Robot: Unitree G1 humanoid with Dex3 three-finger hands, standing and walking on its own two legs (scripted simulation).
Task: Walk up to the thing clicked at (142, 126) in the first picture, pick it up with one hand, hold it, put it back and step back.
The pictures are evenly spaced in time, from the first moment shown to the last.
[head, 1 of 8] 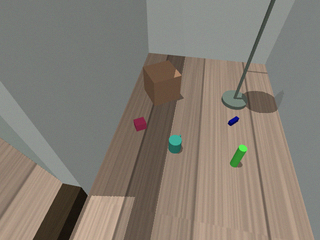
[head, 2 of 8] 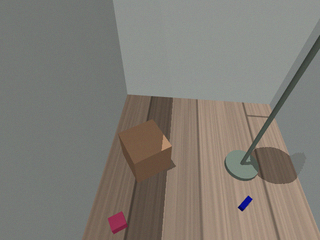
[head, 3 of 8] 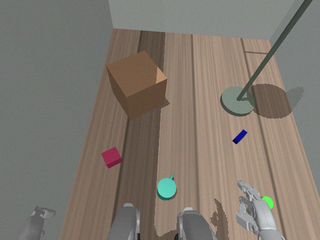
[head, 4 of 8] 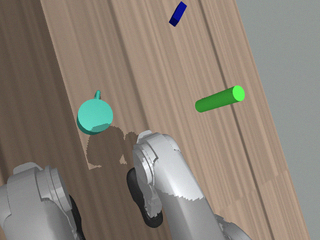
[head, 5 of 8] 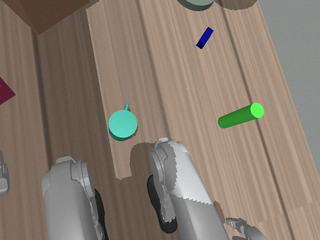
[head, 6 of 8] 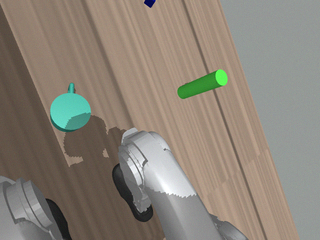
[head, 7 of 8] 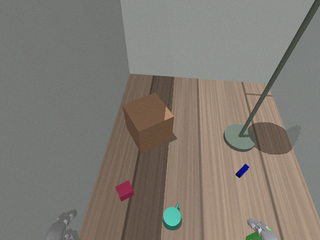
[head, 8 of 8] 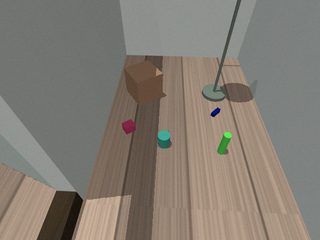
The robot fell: no
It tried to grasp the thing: yes
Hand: left
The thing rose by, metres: 0.68
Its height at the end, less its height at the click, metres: +0.00
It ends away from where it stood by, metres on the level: 0.03
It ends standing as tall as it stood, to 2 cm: yes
